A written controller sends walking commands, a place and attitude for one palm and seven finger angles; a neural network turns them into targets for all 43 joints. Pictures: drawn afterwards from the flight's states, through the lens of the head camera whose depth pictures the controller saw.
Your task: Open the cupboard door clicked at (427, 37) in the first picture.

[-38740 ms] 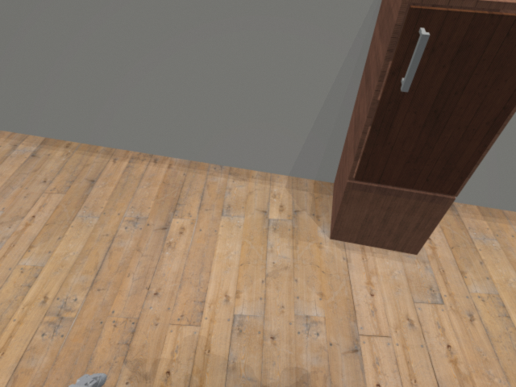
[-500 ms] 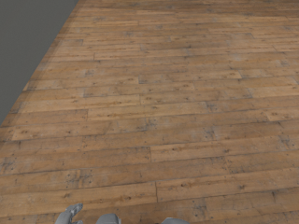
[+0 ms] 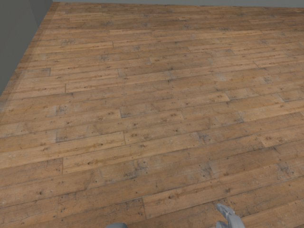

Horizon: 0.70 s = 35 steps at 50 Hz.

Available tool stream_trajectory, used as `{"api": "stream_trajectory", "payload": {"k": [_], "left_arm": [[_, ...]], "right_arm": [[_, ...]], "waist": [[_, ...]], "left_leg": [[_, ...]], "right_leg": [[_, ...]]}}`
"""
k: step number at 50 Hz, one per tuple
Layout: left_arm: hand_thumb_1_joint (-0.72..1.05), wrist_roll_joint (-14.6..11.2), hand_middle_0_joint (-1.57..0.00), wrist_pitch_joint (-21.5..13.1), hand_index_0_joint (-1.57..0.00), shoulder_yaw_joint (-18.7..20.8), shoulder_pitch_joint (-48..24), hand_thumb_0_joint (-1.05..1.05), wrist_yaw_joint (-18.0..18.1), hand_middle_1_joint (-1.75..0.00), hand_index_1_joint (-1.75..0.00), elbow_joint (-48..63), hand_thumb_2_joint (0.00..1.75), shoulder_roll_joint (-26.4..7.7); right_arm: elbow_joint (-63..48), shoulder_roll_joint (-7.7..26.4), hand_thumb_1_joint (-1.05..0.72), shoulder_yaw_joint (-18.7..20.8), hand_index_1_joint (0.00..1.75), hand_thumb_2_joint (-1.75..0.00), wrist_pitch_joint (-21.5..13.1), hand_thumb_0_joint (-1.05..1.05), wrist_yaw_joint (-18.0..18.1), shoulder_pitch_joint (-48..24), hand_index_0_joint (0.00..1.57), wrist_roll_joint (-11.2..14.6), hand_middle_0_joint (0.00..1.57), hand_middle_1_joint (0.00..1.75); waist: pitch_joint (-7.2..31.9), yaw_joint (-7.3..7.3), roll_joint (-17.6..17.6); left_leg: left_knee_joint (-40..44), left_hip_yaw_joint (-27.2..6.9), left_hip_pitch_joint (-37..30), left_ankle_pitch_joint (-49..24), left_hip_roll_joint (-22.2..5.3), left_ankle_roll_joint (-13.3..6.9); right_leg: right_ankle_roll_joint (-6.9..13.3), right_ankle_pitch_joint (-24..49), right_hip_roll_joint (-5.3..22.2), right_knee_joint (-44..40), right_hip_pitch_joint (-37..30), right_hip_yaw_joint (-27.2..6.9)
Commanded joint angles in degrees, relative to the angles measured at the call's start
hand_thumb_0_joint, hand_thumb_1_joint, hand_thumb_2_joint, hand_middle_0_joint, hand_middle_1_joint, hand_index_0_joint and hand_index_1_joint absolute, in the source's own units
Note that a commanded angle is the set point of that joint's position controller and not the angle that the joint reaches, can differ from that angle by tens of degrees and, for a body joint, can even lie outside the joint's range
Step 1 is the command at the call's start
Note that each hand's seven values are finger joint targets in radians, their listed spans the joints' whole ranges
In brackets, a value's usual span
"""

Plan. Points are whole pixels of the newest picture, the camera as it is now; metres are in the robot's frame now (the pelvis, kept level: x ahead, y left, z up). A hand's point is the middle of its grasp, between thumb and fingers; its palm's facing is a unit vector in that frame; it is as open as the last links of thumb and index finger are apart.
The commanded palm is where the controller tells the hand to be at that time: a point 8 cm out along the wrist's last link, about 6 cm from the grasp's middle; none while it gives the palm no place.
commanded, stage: turn to face it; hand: left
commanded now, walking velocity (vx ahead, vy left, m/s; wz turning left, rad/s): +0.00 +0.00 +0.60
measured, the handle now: out of the picture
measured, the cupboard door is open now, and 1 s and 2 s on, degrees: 38 38 38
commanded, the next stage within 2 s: none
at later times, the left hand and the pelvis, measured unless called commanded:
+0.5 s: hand (108, 183) +0.25 +0.16 -0.15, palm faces +0.17 -0.97 -0.18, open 7.3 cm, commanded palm none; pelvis +0.16 -0.02 +0.01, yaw +12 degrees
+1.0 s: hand (83, 207) +0.18 +0.22 -0.14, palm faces +0.47 -0.83 -0.30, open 7.4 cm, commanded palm none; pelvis +0.20 -0.02 +0.01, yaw +28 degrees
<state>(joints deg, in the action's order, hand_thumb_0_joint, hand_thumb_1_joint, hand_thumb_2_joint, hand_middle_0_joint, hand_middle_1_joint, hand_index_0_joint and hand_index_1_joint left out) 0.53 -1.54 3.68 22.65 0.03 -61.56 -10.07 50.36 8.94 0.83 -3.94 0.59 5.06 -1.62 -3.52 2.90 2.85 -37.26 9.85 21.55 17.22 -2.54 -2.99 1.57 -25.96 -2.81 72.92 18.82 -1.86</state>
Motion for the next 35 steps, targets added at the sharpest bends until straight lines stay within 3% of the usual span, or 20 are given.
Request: {"api": "stream_trajectory", "payload": {"k": [1, 4, 5, 9, 11, 13, 14, 15, 16, 18, 20, 22, 28, 29, 30, 31, 32, 33, 34, 35], "left_arm": [[0.90, 0.9, -0.20, -0.1, -0.20, 0.7, -4.4, 0.00, -1.0, -0.30, -0.30, 7.7, 0.90, -2.0], [0.90, 0.7, -0.20, 0.9, -0.20, -0.3, -1.2, 0.00, -0.8, -0.30, -0.30, 6.0, 0.90, 0.6], [0.90, 0.8, -0.20, 0.9, -0.20, -0.6, -1.7, 0.00, -0.7, -0.30, -0.30, 5.9, 0.90, 0.8], [0.90, 0.9, -0.20, 0.0, -0.20, -1.3, -7.6, 0.00, -0.1, -0.30, -0.30, 6.7, 0.90, -0.5], [0.90, 0.8, -0.20, 0.1, -0.20, -1.1, -10.2, 0.00, 0.1, -0.30, -0.30, 7.6, 0.90, -1.8], [0.90, 0.6, -0.20, -0.4, -0.20, -0.3, -8.8, 0.00, 0.4, -0.30, -0.30, 7.7, 0.90, -4.4], [0.90, 0.7, -0.20, -0.9, -0.20, 0.5, -5.3, 0.00, 0.8, -0.30, -0.30, 6.7, 0.90, -7.3], [0.90, 0.9, -0.20, -1.5, -0.20, 1.6, -0.5, 0.00, 1.6, -0.30, -0.30, 5.3, 0.90, -12.0], [0.90, 0.5, -0.20, -1.3, -0.20, 1.8, 2.3, 0.00, 1.8, -0.30, -0.30, 5.1, 0.90, -14.5], [0.90, 0.5, -0.20, -0.5, -0.20, 1.1, -4.8, 0.00, 2.7, -0.30, -0.30, 6.9, 0.90, -10.8], [0.90, 0.5, -0.20, 0.1, -0.20, 0.8, -10.6, 0.00, 2.6, -0.30, -0.30, 8.7, 0.90, -9.1], [0.90, 0.9, -0.20, 0.3, -0.20, 0.9, -14.9, 0.00, 2.3, -0.30, -0.30, 10.3, 0.90, -8.9], [0.90, 1.5, -0.20, 0.6, -0.20, 2.4, -13.5, 0.00, 1.7, -0.30, -0.30, 10.5, 0.90, -9.8], [0.90, 1.1, -0.20, 0.8, -0.20, 2.5, -13.5, 0.00, 1.5, -0.30, -0.30, 10.8, 0.90, -10.4], [0.90, 0.7, -0.20, 1.2, -0.20, 2.5, -13.6, 0.00, 1.3, -0.30, -0.30, 11.1, 0.90, -9.9], [0.90, 0.1, -0.20, 1.7, -0.20, 2.1, -12.1, 0.00, 1.0, -0.30, -0.30, 12.4, 0.90, -7.2], [0.90, 0.0, -0.20, 2.2, -0.20, 1.1, -14.5, 0.00, 0.9, -0.30, -0.30, 15.1, 0.90, -4.1], [0.90, 0.6, -0.20, 2.7, -0.20, 0.8, -17.2, 0.00, 1.1, -0.30, -0.30, 16.1, 0.90, -6.1], [0.90, 0.7, -0.20, 2.4, -0.20, 1.2, -16.8, 0.00, 0.8, -0.30, -0.30, 16.6, 0.90, -5.5], [0.90, 1.2, -0.20, 2.5, -0.20, 1.8, -17.2, 0.00, 0.9, -0.30, -0.30, 15.3, 0.90, -5.3]], "right_arm": [[2.8, 7.2, -0.90, 1.6, 0.30, -0.90, -1.2, 0.00, 2.0, 14.0, 0.20, -0.1, 0.20, 0.30], [4.7, 7.8, -0.90, 1.5, 0.30, -0.90, -1.0, 0.00, 1.8, 13.1, 0.20, 0.2, 0.20, 0.30], [5.1, 7.5, -0.90, 1.4, 0.30, -0.90, -0.8, 0.00, 1.5, 13.4, 0.20, 0.4, 0.20, 0.30], [7.8, 7.8, -0.90, 1.5, 0.30, -0.90, 0.6, 0.00, 1.1, 17.8, 0.20, 0.6, 0.20, 0.30], [8.4, 9.0, -0.90, 2.0, 0.30, -0.90, 1.6, 0.00, 1.1, 18.4, 0.20, 0.5, 0.20, 0.30], [8.4, 8.8, -0.90, 2.1, 0.30, -0.90, 2.3, 0.00, 1.0, 17.9, 0.20, 0.8, 0.20, 0.30], [8.1, 7.8, -0.90, 2.0, 0.30, -0.90, 2.4, 0.00, 0.9, 17.7, 0.20, 1.2, 0.20, 0.30], [7.6, 5.3, -0.90, 2.0, 0.30, -0.90, 2.4, 0.00, 0.5, 19.5, 0.20, 1.6, 0.20, 0.30], [6.7, 5.7, -0.90, 2.2, 0.30, -0.90, 3.2, 0.00, 0.9, 19.6, 0.20, 2.0, 0.20, 0.30], [6.4, 5.1, -0.90, 2.6, 0.30, -0.90, 4.4, 0.00, 0.7, 15.6, 0.20, 1.8, 0.20, 0.30], [6.4, 3.9, -0.90, 2.5, 0.30, -0.90, 5.4, 0.00, -0.1, 15.3, 0.20, 1.5, 0.20, 0.30], [6.3, 2.5, -0.90, 2.5, 0.30, -0.90, 6.4, 0.00, -0.8, 17.0, 0.20, 1.3, 0.20, 0.30], [3.3, 2.8, -0.90, 3.2, 0.30, -0.90, 6.1, 0.00, -1.8, 13.3, 0.20, 0.9, 0.20, 0.30], [2.9, 4.2, -0.90, 3.5, 0.30, -0.90, 5.9, 0.00, -1.8, 14.2, 0.20, 0.8, 0.20, 0.30], [3.4, 6.3, -0.90, 4.0, 0.30, -0.90, 5.6, 0.00, -1.8, 16.9, 0.20, 0.6, 0.20, 0.30], [3.2, 11.6, -0.90, 5.2, 0.30, -0.90, 4.9, 0.00, -1.6, 19.1, 0.20, 0.1, 0.20, 0.30], [2.6, 17.5, -0.90, 6.6, 0.30, -0.90, 4.6, 0.00, -0.8, 20.9, 0.20, -0.1, 0.20, 0.30], [2.9, 17.9, -0.90, 6.6, 0.30, -0.90, 4.8, 0.00, -0.4, 21.1, 0.20, -0.1, 0.20, 0.30], [1.1, 18.1, -0.90, 6.6, 0.30, -0.90, 4.4, 0.00, -0.2, 17.4, 0.20, -0.3, 0.20, 0.30], [0.4, 16.6, -0.90, 6.4, 0.30, -0.90, 4.2, 0.00, 0.3, 13.6, 0.20, -0.3, 0.20, 0.30]], "waist": [[0.8, -3.72, -9.1], [3.7, -1.05, -11.5], [4.1, -1.26, -13.4], [4.8, -3.42, -11.9], [3.8, -3.45, -10.9], [3.5, -1.53, -9.9], [6.4, 0.21, -5.4], [11.2, 1.64, 5.5], [14.9, 2.40, 10.7], [8.2, 0.99, 11.8], [5.7, -2.53, 7.2], [4.0, -5.48, 6.7], [2.1, -4.76, 7.7], [3.1, -5.52, 5.9], [5.1, -7.27, 0.1], [6.9, -7.92, -15.9], [7.9, -9.57, -28.1], [9.1, -9.58, -17.8], [8.8, -7.78, -14.6], [7.2, -6.79, -17.7]], "left_leg": [[18.7, -13.3, -10.5, -42.2, -17.9, -5.1], [18.5, -4.5, -9.6, -47.9, -11.8, -3.6], [17.7, -3.2, -9.5, -50.4, -10.3, -3.3], [14.7, -6.9, -11.8, -50.5, -9.5, -3.0], [12.8, -9.8, -11.5, -47.7, -10.2, -2.5], [8.0, -11.2, -8.9, -40.5, -9.0, -0.2], [2.1, -9.8, -1.9, -30.4, -6.5, 2.1], [-11.4, -5.0, 8.1, -3.5, 0.9, 5.2], [-25.7, -6.4, 7.9, 22.9, 2.4, 5.8], [-34.3, -10.3, 11.2, 19.3, -1.5, 5.7], [-33.0, -9.4, 8.5, 14.5, -2.9, 5.9], [-27.0, -6.9, 4.1, 11.4, -2.8, 6.3], [-7.6, -2.1, 0.9, 5.5, -1.1, 6.0], [-1.7, -1.5, -2.3, 1.6, -0.6, 5.9], [5.7, -2.5, -8.7, -5.2, -0.4, 5.6], [13.6, -17.5, -12.8, -15.9, -9.1, 1.3], [18.4, -36.4, -14.3, -33.1, -22.1, -6.9], [18.1, -34.7, -13.7, -27.4, -23.5, -9.1], [19.5, -33.6, -9.6, -15.6, -21.5, -9.2], [19.2, -32.5, -8.0, -11.8, -17.3, -6.9]], "right_leg": [[-2.7, 6.1, 7.4, 5.3, 14.6, -0.5], [-2.6, 9.9, 6.8, -12.8, 8.1, 2.5], [-2.5, 12.7, 6.3, -18.6, 5.8, 4.2], [-2.5, 17.8, 4.0, -31.2, 0.7, 8.0], [-2.5, 17.4, 3.4, -35.5, -1.8, 8.9], [-2.4, 22.9, 4.6, -42.9, -8.5, 8.0], [-1.1, 41.3, 10.4, -42.7, -19.1, 3.4], [5.0, 62.2, 24.3, -42.5, -29.8, -8.1], [11.8, 68.1, 34.1, -46.7, -28.5, -12.3], [10.8, 53.9, 30.3, -50.0, -19.2, -7.5], [7.0, 42.6, 26.3, -51.6, -10.5, 0.8], [4.1, 32.2, 24.4, -53.0, -3.0, 7.0], [2.1, 24.9, 24.0, -47.8, -3.6, 11.6], [1.2, 23.7, 23.9, -43.9, -3.5, 12.8], [-0.6, 20.4, 22.5, -37.1, -1.2, 14.4], [-4.3, 5.9, 16.0, -24.5, 6.0, 16.1], [-7.3, -16.0, 9.1, -10.5, 16.4, 11.7], [-5.6, -11.5, 10.2, -4.6, 16.0, 4.4], [-5.4, -7.6, 10.2, -2.7, 15.8, 3.5], [-5.9, -3.6, 9.6, -0.6, 18.4, 2.5]]}}
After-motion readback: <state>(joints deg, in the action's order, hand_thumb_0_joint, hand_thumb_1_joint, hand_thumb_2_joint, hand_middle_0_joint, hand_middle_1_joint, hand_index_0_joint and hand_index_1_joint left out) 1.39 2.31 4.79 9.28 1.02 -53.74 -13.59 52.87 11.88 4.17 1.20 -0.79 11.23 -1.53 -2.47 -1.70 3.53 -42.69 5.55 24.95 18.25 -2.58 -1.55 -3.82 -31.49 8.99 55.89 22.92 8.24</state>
